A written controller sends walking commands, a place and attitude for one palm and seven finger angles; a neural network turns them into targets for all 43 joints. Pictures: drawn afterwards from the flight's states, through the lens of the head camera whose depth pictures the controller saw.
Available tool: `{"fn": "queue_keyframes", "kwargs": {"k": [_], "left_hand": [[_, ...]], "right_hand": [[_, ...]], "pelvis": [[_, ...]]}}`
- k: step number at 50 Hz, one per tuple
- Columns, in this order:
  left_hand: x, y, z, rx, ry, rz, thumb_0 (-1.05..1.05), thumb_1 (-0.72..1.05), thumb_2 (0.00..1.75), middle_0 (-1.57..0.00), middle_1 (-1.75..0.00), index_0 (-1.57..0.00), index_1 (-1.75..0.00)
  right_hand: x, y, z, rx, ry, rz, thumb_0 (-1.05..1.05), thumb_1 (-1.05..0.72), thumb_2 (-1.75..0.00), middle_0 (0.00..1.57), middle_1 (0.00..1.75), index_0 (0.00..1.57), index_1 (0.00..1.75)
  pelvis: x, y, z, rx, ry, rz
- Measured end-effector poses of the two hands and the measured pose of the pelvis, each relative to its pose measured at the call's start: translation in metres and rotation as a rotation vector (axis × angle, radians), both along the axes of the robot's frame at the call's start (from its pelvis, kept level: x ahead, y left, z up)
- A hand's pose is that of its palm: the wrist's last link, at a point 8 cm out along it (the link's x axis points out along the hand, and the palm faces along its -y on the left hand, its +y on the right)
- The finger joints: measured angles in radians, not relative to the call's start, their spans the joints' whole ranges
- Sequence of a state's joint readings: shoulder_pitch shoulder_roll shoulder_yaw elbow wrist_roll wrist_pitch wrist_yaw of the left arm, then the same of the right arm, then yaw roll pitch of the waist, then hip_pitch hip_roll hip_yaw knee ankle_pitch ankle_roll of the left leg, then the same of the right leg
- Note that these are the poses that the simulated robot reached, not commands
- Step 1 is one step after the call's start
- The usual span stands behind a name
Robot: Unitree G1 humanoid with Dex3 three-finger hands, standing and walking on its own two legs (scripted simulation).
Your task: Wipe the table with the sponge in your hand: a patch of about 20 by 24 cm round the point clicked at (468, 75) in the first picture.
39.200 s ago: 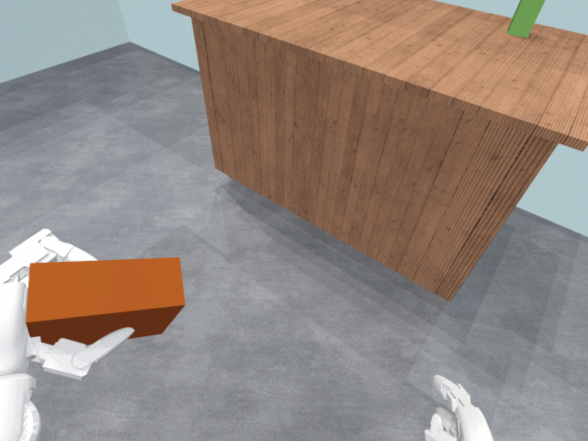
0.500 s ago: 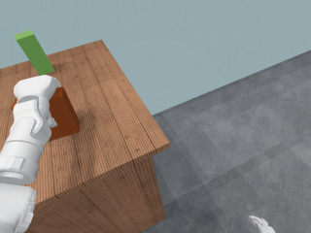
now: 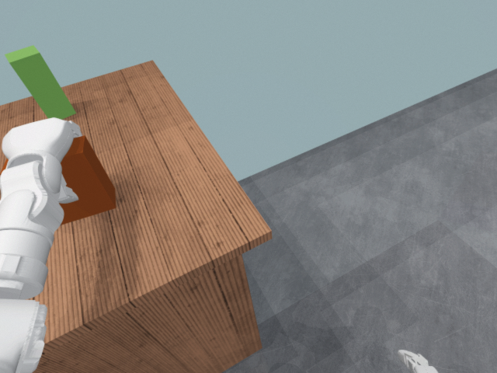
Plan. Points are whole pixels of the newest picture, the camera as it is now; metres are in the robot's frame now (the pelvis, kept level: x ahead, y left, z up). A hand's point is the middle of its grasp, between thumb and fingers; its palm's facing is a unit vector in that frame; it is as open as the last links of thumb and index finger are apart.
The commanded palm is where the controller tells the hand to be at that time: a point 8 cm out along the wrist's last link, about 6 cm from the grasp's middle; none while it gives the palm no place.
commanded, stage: slide back across to the first lane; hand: left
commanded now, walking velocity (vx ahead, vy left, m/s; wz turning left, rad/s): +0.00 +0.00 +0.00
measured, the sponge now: (72, 192) +0.38 +0.33 +0.12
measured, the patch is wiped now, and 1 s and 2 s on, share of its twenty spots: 1.00 1.00 1.00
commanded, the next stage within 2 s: wipe back along the first lane in 0.48 s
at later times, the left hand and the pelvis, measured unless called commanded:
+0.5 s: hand (6, 181) +0.36 +0.40 +0.17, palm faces +0.00 +0.00 -1.00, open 9.7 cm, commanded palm +0.32 +0.41 +0.22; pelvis +0.02 +0.04 +0.00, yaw +1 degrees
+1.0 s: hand out of the picture +0.32 +0.40 +0.17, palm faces +0.08 -0.01 -1.00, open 9.7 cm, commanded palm +0.27 +0.38 +0.21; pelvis +0.02 +0.09 +0.01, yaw +1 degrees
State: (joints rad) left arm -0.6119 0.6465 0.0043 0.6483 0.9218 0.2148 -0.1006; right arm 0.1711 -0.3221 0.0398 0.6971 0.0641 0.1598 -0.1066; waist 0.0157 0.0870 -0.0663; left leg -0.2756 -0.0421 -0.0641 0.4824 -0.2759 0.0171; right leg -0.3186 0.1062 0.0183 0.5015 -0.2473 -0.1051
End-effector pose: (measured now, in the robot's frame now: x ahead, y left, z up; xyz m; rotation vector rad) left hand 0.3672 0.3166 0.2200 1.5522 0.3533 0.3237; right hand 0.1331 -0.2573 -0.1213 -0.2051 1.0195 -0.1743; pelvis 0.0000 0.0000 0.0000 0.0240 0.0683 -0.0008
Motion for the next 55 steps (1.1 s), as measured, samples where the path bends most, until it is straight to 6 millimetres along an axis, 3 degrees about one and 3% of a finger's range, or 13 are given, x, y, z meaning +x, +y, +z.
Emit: {"fn": "queue_keyframes", "kwargs": {"k": [6,18,31,38,45,55], "left_hand": [[-0.002,0.012,0.003,0.004,-0.019,0.023,0.01,-0.56,1.16,-0.78,-1.37,-0.80,-1.38],[-0.016,0.056,0.004,0.011,0.001,0.069,0.00,-0.53,1.14,-0.76,-1.37,-0.78,-1.39],[-0.036,0.085,0.002,-0.003,-0.030,0.069,-0.01,-0.52,1.14,-0.76,-1.37,-0.78,-1.40],[-0.046,0.082,0.001,0.004,-0.054,0.041,-0.01,-0.51,1.12,-0.75,-1.37,-0.77,-1.40],[-0.060,0.075,0.001,-0.009,-0.085,0.022,0.00,-0.50,1.11,-0.75,-1.38,-0.77,-1.40],[-0.078,0.065,0.002,-0.028,-0.122,0.015,0.01,-0.48,1.10,-0.74,-1.38,-0.76,-1.40]], "right_hand": [[0.005,0.006,0.004,-0.003,-0.008,-0.002,0.01,-0.90,-0.90,0.20,0.30,0.20,0.30],[0.032,0.023,0.013,-0.020,-0.036,0.023,0.01,-0.90,-0.90,0.20,0.30,0.20,0.30],[0.085,0.077,0.027,0.005,-0.106,0.129,0.01,-0.90,-0.90,0.20,0.30,0.20,0.30],[0.104,0.112,0.033,0.057,-0.158,0.180,0.01,-0.90,-0.90,0.20,0.30,0.20,0.30],[0.110,0.141,0.034,0.098,-0.166,0.237,0.01,-0.90,-0.90,0.20,0.30,0.20,0.30],[0.110,0.159,0.039,0.133,-0.200,0.263,0.01,-0.90,-0.90,0.20,0.30,0.20,0.30]], "pelvis": [[0.002,0.006,0.001,-0.003,-0.011,-0.005],[0.015,0.025,0.003,-0.017,-0.024,0.001],[0.025,0.055,0.006,-0.034,-0.025,0.028],[0.026,0.072,0.008,-0.040,-0.024,0.033],[0.022,0.084,0.009,-0.041,-0.035,0.033],[0.016,0.093,0.010,-0.044,-0.054,0.015]]}}
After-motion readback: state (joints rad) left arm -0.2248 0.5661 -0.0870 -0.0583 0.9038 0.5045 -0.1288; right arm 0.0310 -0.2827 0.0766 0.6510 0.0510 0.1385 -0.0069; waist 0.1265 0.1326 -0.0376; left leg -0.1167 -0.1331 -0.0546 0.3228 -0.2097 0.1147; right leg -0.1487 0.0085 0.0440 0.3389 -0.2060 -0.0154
